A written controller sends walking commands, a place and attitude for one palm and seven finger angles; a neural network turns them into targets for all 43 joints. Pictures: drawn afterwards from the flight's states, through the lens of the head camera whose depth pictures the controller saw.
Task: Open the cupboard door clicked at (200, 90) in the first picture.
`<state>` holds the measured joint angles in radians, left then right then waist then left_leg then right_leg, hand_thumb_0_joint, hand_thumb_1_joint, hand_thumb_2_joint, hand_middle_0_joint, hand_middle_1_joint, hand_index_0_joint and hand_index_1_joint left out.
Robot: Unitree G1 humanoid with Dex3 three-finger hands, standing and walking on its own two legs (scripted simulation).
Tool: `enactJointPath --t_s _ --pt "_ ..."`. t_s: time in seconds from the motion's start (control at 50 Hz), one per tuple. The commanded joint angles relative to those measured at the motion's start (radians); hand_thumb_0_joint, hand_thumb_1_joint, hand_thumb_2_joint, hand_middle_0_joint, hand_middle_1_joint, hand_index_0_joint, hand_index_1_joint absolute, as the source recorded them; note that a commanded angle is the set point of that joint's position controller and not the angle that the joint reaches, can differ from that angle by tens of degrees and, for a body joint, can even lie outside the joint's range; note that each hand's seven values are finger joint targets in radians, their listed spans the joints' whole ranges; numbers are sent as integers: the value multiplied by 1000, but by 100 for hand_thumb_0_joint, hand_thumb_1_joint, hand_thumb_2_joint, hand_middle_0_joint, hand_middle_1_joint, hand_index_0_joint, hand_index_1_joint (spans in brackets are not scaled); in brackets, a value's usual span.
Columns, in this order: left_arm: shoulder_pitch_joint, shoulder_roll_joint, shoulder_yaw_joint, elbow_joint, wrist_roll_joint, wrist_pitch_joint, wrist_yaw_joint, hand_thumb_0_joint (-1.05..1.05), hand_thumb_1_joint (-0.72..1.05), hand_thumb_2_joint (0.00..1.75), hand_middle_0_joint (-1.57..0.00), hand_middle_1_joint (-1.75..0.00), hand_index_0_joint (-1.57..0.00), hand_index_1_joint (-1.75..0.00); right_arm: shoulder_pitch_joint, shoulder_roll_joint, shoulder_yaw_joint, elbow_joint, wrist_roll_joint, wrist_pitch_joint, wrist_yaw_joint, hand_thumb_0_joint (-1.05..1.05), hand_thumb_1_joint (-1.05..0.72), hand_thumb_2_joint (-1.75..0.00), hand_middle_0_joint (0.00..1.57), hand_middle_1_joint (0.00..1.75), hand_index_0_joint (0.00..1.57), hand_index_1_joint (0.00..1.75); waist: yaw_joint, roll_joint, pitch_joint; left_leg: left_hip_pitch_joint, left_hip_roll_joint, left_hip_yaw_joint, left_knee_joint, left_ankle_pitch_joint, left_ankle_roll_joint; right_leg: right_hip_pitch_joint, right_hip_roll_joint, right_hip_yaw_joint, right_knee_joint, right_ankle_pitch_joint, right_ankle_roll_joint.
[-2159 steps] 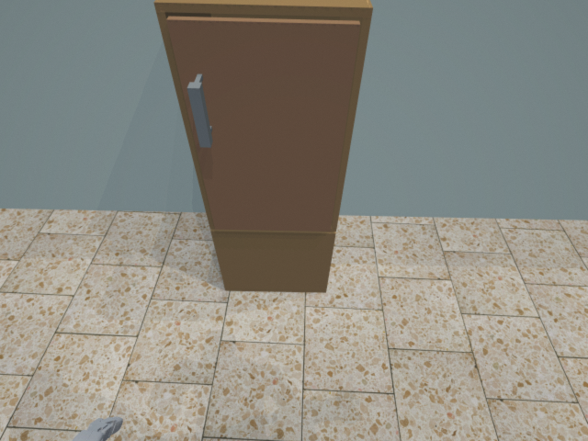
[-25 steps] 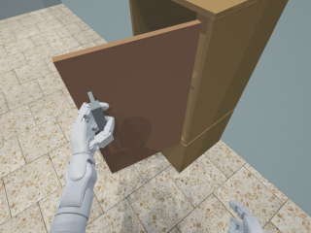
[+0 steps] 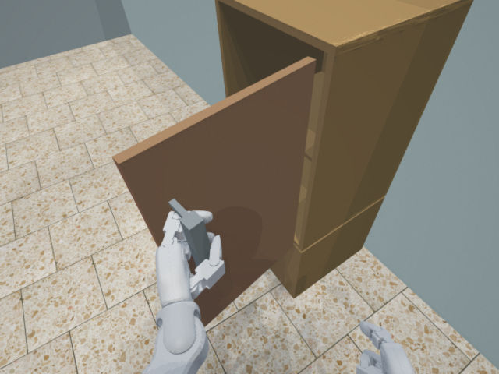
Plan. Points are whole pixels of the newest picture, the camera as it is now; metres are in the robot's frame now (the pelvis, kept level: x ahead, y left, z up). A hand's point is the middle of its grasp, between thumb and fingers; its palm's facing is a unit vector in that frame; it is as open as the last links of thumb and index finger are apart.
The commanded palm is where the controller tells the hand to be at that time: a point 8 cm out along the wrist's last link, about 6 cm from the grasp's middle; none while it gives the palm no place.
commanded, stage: open thumb and fingers to let go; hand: left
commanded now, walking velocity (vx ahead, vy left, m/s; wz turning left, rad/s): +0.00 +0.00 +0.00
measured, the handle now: (191, 237) +0.31 +0.10 +0.08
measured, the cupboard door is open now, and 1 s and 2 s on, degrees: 99 96 99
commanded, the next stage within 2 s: slide the hand sideways off the handle in 0.92 s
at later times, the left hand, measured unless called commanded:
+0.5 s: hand (211, 258) +0.27 +0.07 +0.09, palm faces +0.33 -0.94 -0.01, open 10.3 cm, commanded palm +0.23 +0.11 +0.08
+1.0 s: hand (209, 254) +0.27 +0.07 +0.09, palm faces +0.28 -0.96 -0.02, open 15.1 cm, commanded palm +0.23 +0.11 +0.08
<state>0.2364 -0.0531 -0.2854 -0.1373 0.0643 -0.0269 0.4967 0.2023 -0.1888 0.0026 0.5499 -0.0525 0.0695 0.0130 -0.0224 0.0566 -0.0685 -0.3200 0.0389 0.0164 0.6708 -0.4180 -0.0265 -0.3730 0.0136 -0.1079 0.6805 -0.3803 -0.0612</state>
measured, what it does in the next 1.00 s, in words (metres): shifts its weight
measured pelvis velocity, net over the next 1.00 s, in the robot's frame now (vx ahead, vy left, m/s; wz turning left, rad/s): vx -0.05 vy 0.03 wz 0.01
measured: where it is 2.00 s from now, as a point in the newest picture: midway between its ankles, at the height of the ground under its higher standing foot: outside the picture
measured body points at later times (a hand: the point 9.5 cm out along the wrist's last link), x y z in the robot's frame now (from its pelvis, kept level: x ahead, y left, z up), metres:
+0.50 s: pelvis -0.03 +0.00 +0.00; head -0.03 -0.03 +0.45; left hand +0.24 +0.11 +0.10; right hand +0.15 -0.21 -0.10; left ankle -0.05 +0.14 -0.72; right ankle -0.02 -0.07 -0.72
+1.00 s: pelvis -0.05 +0.03 +0.00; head -0.05 +0.01 +0.45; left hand +0.25 +0.12 +0.10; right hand +0.13 -0.18 -0.10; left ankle -0.05 +0.14 -0.72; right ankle -0.02 -0.07 -0.72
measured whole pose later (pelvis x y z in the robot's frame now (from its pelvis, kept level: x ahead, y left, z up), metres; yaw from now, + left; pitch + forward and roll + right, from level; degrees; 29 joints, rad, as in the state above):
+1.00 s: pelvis -0.05 +0.03 +0.00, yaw +0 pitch +2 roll +0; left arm -0.13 -0.12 -0.27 0.21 0.07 -0.06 0.59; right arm 0.15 -0.17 0.03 0.63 -0.05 0.04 -0.01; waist 0.01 0.04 -0.04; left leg -0.39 0.00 0.03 0.71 -0.36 0.02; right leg -0.43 -0.03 -0.09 0.69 -0.31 -0.03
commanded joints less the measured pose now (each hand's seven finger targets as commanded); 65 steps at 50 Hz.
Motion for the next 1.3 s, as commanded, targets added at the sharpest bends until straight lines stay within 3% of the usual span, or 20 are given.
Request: enactJointPath --t_s 0.0,0.02,0.08,0.16,0.26,0.36,0.48,0.56,0.68,0.88,1.0,1.02,1.04,1.06,1.1,1.12,1.16,1.2,1.22,1.28 --pt "-112 -135 -12 -260 20 -69 45 0 90 90 -40 -135 -40 -135 -133 -64 -16 -152 1 -62 -3 0 -90 -90 20 30 20 30 29 -143 -169 -20 -43 -15 -8 350 31 186 -59 95 -92 578 47" --pt "-169 -123 5 -258 19 -70 56 0 90 90 -40 -135 -40 -135 -142 -66 -16 -148 -2 -63 -7 0 -90 -90 20 30 20 30 29 -121 -166 -25 -47 -16 -6 330 31 171 -60 100 -94 546 47" --pt "-254 -112 34 -183 20 -74 76 0 90 90 -40 -135 -40 -135 -147 -63 -12 -130 -8 -70 -20 0 -90 -90 20 30 20 30 25 -157 -155 -41 -56 -21 6 285 34 139 -69 119 -116 459 55" --pt "-273 -110 37 -166 20 -83 66 0 62 78 -38 -132 -38 -132 -140 -63 -14 -125 -8 -73 -26 0 -90 -90 20 30 20 30 31 -162 -216 -34 -61 -18 -1 297 36 175 -76 127 -109 503 60" --pt "-305 -119 26 -146 15 -98 35 0 27 63 -35 -128 -35 -128 -141 -63 -14 -123 -6 -77 -30 0 -90 -90 20 30 20 30 29 -143 -212 -27 -58 -18 -13 289 37 168 -77 127 -110 489 61" --pt "-376 -76 75 -103 5 -114 29 0 -8 48 -33 -124 -33 -124 -161 -63 -8 -121 -6 -82 -40 0 -90 -90 20 30 20 30 33 -168 -177 -48 -62 -19 -17 223 39 142 -84 155 -158 327 63" --pt "-488 -93 75 3 13 -124 42 0 -50 30 -30 -120 -30 -120 -167 -67 -7 -101 -8 -93 -44 0 -90 -90 20 30 20 30 24 -176 -148 -52 -62 -22 -24 176 43 87 -81 155 -189 151 53" --pt "-531 -120 48 37 28 -116 49 0 -50 30 -28 -110 -28 -110 -167 -69 -12 -97 -3 -91 -42 0 -90 -90 20 30 20 30 27 -129 -166 -34 -61 -18 -40 179 43 73 -69 128 -174 123 38" --pt "-594 -156 25 85 29 -110 71 0 -50 30 -23 -80 -23 -80 -164 -72 -12 -91 -1 -92 -36 0 -90 -90 20 30 20 30 22 -132 -180 -28 -50 -26 -60 183 40 52 -45 76 -133 126 30" --pt "-665 -165 39 133 25 -87 106 0 -50 30 -15 -30 -15 -30 -180 -72 -6 -84 0 -76 -29 0 -90 -90 20 30 20 30 34 -126 -176 -41 -46 -29 -79 165 33 41 -33 58 -120 90 23" --pt "-710 -183 34 178 33 -75 123 0 -50 30 -15 -30 -15 -30 -187 -70 -3 -70 3 -69 -25 0 -90 -90 20 30 20 30 29 -146 -147 -52 -43 -41 -87 136 30 17 -28 50 -118 55 21" --pt "-669 -116 -182 189 120 -112 -104 0 -50 30 -15 -30 -15 -30 -99 -104 -1 -47 -4 -70 -25 0 -90 -90 20 30 20 30 -50 -202 -101 -18 -38 -32 -77 170 51 -12 -31 74 -99 161 20" --pt "-735 -30 -100 110 86 -163 -221 0 -50 30 -15 -30 -15 -30 -85 -103 -6 -89 8 -80 -35 0 -90 -90 20 30 20 30 -23 -153 -192 -18 -46 -30 -67 204 54 23 -34 71 -72 221 14" --pt "-735 3 -89 100 75 -192 -292 0 -50 30 -15 -30 -15 -30 -85 -103 -6 -99 11 -84 -46 0 -90 -90 20 30 20 30 -7 -120 -231 -2 -50 -29 -61 227 55 46 -35 75 -55 255 10" --pt "-742 -9 -117 89 31 -215 -419 0 -50 30 -15 -30 -15 -30 -69 -99 3 -112 27 -103 -55 0 -90 -90 20 30 20 30 -18 -39 -236 27 -50 -33 -61 230 51 35 -35 75 -49 262 9" --pt "-726 -3 -115 105 -10 -215 -489 0 -50 30 -15 -30 -15 -30 -72 -102 8 -120 38 -119 -57 0 -90 -90 20 30 20 30 -19 -42 -222 25 -49 -41 -66 212 48 30 -32 68 -51 241 8" --pt "-714 -24 -73 99 -116 -190 -548 0 -50 30 -15 -30 -15 -30 -95 -103 18 -143 60 -148 -64 0 -90 -90 20 30 20 30 -13 -65 -186 11 -46 -53 -84 157 44 30 -23 55 -73 179 13" --pt "-660 -39 -18 121 -191 -159 -546 0 -50 30 -15 -30 -15 -30 -117 -105 25 -146 71 -178 -64 0 -90 -90 20 30 20 30 3 -125 -133 -17 -42 -67 -110 103 38 23 -17 42 -97 104 20" --pt "-613 -37 10 116 -212 -150 -532 0 -50 30 -15 -30 -15 -30 -114 -107 26 -148 71 -191 -60 0 -90 -90 20 30 20 30 15 -169 -119 -30 -38 -73 -120 97 36 27 -16 34 -97 90 25" --pt "-517 -10 51 46 -188 -147 -475 0 -50 30 -15 -30 -15 -30 -107 -109 18 -155 67 -212 -37 0 -90 -90 20 30 20 30 47 -142 -132 -26 -35 -64 -126 134 27 32 -20 33 -79 110 25"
